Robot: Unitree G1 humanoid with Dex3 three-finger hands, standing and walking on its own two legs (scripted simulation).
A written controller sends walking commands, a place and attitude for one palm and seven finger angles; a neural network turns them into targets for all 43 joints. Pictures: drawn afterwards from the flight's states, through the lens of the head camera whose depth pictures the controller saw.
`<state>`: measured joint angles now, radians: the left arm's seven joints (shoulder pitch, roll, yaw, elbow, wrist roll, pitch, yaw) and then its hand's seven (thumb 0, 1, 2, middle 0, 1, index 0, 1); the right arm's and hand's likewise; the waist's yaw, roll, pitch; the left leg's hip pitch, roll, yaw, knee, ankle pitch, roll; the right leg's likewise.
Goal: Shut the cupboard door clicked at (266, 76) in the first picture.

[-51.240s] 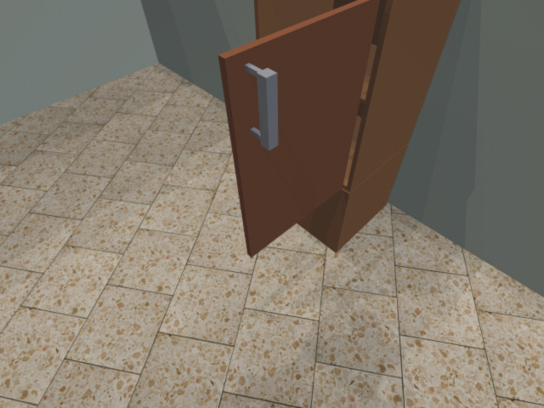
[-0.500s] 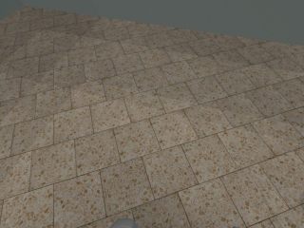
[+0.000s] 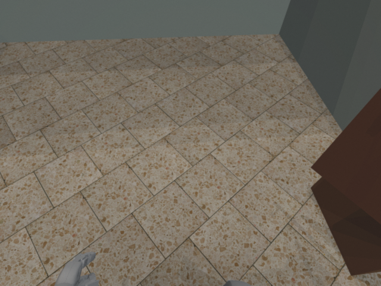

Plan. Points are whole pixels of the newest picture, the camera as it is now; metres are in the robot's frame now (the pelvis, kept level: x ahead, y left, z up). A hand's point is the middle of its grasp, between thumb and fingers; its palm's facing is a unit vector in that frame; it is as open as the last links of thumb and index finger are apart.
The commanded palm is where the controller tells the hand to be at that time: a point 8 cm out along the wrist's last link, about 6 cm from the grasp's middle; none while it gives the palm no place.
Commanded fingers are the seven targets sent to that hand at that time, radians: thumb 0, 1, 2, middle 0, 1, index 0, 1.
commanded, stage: turn to face it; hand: left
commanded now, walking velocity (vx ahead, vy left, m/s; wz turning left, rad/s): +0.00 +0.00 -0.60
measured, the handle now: out of the picture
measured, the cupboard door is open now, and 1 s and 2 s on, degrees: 32 32 32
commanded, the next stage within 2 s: take the last steps up to it in 1.36 s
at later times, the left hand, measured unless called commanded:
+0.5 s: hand (114, 284) +0.14 +0.19 -0.18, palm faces -0.25 -0.95 -0.19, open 7.4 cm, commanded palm none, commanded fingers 0.00 0.90 0.90 -0.20 -0.30 -0.20 -0.30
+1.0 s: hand (142, 263) +0.19 +0.13 -0.17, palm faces -0.52 -0.82 -0.24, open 7.4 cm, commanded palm none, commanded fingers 0.00 0.90 0.90 -0.20 -0.30 -0.20 -0.30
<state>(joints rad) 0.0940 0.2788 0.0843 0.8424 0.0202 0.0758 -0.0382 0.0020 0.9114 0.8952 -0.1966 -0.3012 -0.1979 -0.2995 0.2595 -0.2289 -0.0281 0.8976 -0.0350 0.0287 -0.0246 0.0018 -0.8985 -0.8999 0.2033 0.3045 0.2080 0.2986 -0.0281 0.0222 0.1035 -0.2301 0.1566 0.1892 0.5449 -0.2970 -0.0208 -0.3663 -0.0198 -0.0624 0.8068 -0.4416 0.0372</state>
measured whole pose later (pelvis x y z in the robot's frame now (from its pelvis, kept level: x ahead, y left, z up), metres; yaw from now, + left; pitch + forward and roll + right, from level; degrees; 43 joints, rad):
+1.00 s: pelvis +0.01 +0.00 -0.01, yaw -34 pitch +1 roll +0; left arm 0.19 0.22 0.06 0.89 0.03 0.05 -0.01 0.00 0.90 0.89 -0.20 -0.30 -0.20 -0.30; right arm 0.17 -0.25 -0.05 0.87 -0.01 0.05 -0.02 0.00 -0.90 -0.90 0.20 0.30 0.20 0.30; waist 0.00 0.00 0.08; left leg -0.41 0.05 0.04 0.79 -0.41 -0.07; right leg -0.30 0.02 0.07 0.56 -0.28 0.00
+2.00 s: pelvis +0.05 -0.11 +0.00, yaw -53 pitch +1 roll +0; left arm 0.15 0.22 0.07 0.98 0.03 0.01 -0.05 0.00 0.91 0.90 -0.20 -0.30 -0.20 -0.30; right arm 0.44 -0.18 -0.04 1.07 -0.04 -0.01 -0.02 0.00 -0.90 -0.90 0.20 0.30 0.21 0.30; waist -0.07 0.01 0.05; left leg -0.09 0.16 0.16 0.46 -0.37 -0.08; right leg -0.38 -0.05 -0.08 0.58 -0.24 0.00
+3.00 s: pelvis +0.11 -0.24 +0.00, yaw -51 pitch +0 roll +0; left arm 0.17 0.23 0.04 1.02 0.01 0.05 0.04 0.00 0.91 0.89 -0.20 -0.30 -0.20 -0.30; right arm 0.19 -0.17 -0.01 1.02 -0.02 0.02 -0.04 0.00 -0.90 -0.90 0.20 0.30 0.20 0.30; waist 0.00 -0.04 0.09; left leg -0.24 0.00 0.06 0.51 -0.26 0.03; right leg -0.25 -0.02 0.01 0.72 -0.47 0.01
